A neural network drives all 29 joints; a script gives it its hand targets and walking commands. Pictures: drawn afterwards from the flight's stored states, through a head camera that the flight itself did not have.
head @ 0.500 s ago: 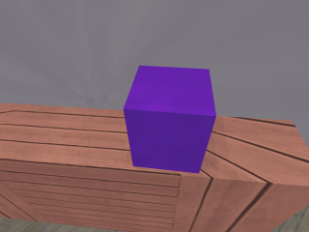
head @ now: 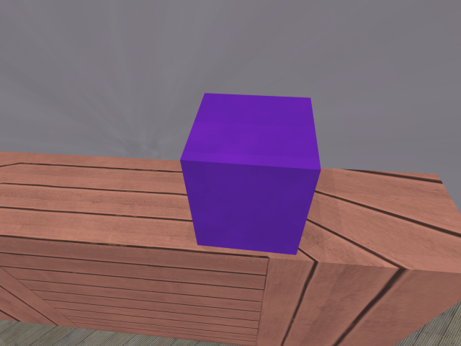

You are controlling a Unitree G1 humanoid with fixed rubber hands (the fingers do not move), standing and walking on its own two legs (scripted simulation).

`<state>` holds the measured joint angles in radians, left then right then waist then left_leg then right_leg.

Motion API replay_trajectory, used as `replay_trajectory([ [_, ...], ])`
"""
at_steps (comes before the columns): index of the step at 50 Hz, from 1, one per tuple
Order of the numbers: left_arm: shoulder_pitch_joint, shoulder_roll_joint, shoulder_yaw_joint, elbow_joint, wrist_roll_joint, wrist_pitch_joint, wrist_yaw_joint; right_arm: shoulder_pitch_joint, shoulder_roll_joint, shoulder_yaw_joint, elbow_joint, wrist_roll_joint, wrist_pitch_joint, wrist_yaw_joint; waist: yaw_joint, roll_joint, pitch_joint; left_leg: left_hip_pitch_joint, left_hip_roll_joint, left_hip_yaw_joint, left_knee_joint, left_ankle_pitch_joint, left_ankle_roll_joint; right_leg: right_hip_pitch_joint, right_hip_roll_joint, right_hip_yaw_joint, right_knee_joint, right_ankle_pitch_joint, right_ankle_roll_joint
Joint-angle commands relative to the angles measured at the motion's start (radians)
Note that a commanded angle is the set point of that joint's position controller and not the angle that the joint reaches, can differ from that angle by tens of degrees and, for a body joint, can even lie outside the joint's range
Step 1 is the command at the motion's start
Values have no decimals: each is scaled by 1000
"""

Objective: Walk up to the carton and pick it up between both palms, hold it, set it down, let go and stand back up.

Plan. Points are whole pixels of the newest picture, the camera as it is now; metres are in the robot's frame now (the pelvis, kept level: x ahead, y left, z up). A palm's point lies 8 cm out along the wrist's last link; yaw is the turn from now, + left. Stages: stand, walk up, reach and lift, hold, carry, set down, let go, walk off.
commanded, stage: stand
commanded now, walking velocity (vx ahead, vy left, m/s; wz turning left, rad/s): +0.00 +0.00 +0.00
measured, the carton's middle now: (251, 175) +0.44 -0.04 +0.06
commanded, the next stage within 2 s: none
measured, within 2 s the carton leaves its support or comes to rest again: neither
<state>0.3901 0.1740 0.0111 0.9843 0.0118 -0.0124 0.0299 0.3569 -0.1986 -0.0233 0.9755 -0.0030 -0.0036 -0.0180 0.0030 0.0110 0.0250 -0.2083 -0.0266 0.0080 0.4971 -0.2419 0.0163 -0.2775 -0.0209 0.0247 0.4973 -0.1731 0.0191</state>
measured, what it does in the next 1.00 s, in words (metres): stands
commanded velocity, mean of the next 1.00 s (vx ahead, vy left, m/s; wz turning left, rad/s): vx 0.00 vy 0.00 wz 0.00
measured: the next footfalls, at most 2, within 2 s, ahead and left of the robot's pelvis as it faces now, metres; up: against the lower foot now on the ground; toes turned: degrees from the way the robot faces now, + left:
none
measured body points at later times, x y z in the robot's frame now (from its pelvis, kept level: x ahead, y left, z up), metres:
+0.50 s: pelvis +0.02 +0.00 +0.00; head +0.02 -0.01 +0.45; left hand +0.03 +0.23 -0.15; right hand +0.03 -0.24 -0.15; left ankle +0.02 +0.11 -0.74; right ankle +0.06 -0.13 -0.74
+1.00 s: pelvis +0.04 +0.00 +0.00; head +0.05 +0.00 +0.45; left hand +0.05 +0.22 -0.15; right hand +0.05 -0.23 -0.15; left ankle +0.02 +0.11 -0.74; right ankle +0.06 -0.13 -0.74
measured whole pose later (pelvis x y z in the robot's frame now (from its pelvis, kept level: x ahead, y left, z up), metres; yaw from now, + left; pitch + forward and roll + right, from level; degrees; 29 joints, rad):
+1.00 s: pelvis +0.04 +0.00 +0.00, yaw +0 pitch -2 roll +0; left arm 0.30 0.16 -0.01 1.06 0.00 -0.01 0.05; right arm 0.31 -0.17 0.00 1.04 0.00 -0.01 -0.04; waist 0.00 0.00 0.04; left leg -0.12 -0.01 0.00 0.44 -0.28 0.01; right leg -0.20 -0.01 0.02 0.45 -0.22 0.01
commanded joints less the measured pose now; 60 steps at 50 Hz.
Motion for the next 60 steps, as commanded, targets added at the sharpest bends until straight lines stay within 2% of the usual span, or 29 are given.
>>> replay_trajectory([
  [1, 72, 149, 31, -40, -2, -14, 9, 66, -137, -27, -47, 1, -18, -9, -1, -31, 103, -118, 103, -132, -175, -188, 7, -16, -63, 107, -139, -181, -26],
  [34, 1, 123, 7, 15, -9, -13, 22, 37, -104, -5, 9, 6, -21, -23, -1, -21, 63, -11, 117, -101, -161, 64, -2, 60, -72, 83, -126, 60, -24],
  [60, -21, 107, -6, 62, -10, -9, 29, 27, -86, 0, 39, 8, -22, -32, 0, -7, 62, 26, 124, -88, -177, 158, -6, 91, -79, 70, -128, 128, -19],
])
